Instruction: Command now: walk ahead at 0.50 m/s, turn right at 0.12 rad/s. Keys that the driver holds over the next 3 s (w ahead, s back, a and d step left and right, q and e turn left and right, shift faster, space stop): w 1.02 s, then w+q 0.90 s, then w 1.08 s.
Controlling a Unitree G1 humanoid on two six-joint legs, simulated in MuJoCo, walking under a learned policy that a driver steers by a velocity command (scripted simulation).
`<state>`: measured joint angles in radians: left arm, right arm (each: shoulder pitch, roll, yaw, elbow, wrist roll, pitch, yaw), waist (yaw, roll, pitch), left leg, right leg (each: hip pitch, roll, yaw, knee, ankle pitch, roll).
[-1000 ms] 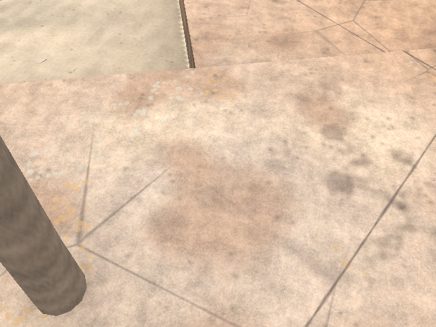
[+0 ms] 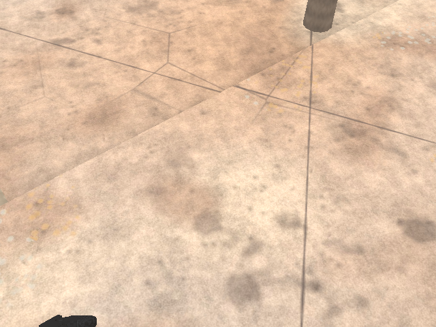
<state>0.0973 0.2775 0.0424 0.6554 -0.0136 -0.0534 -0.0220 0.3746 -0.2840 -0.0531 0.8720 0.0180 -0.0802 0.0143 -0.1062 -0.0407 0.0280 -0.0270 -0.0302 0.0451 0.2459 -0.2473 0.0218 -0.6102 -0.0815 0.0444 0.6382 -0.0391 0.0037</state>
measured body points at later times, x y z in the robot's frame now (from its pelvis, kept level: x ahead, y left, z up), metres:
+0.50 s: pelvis +0.27 -0.04 +0.00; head +0.29 -0.05 +0.45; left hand +0.29 +0.24 -0.12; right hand +0.47 -0.29 -0.10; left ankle +0.46 +0.12 -0.70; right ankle +0.19 -0.14 -0.74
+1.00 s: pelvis +0.55 +0.01 +0.00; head +0.57 +0.01 +0.45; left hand +0.73 +0.26 -0.10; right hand +0.57 -0.27 -0.12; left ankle +0.49 +0.10 -0.74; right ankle +0.73 -0.17 -0.69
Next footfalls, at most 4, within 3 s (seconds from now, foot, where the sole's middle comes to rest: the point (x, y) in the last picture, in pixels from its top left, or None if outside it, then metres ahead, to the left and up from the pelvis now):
0.12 right None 0.23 -0.14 -0.78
0.64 left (172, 311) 0.53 0.10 -0.78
1.16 right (238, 221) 0.82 -0.14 -0.78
1.70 left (151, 175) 1.06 0.16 -0.78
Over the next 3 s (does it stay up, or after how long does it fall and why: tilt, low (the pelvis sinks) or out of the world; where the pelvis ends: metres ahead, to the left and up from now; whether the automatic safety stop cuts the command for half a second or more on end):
stays up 1.64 0.35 -0.06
